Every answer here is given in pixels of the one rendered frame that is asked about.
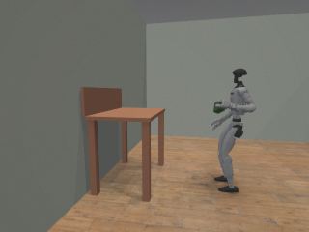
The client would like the robot right forearm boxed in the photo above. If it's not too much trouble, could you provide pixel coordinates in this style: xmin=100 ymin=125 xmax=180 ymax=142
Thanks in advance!
xmin=220 ymin=110 xmax=232 ymax=122

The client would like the robot right hand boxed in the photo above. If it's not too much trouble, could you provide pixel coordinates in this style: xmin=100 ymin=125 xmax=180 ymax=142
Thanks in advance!
xmin=209 ymin=118 xmax=223 ymax=131

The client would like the left robot upper arm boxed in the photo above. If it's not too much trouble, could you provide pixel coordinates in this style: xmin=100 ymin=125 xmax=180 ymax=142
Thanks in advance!
xmin=238 ymin=87 xmax=255 ymax=113

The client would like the sponge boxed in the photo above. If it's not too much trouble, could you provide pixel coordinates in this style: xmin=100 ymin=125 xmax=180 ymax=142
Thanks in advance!
xmin=213 ymin=101 xmax=225 ymax=114

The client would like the robot foot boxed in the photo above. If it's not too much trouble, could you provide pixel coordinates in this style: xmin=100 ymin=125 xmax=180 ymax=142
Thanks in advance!
xmin=218 ymin=186 xmax=239 ymax=193
xmin=214 ymin=175 xmax=227 ymax=182

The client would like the robot left hand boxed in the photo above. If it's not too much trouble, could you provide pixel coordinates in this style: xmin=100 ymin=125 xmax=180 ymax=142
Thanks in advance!
xmin=215 ymin=99 xmax=231 ymax=109

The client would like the right robot foot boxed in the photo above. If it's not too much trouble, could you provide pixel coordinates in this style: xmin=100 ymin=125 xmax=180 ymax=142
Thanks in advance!
xmin=214 ymin=175 xmax=227 ymax=182

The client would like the table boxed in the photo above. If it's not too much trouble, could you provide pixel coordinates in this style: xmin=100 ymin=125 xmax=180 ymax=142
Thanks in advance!
xmin=80 ymin=87 xmax=165 ymax=202

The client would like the left robot foot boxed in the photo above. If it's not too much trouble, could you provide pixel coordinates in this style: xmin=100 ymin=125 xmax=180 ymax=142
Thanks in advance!
xmin=218 ymin=186 xmax=239 ymax=193

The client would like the robot left forearm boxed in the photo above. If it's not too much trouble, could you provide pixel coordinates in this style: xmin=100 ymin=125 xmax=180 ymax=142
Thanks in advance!
xmin=228 ymin=103 xmax=256 ymax=113

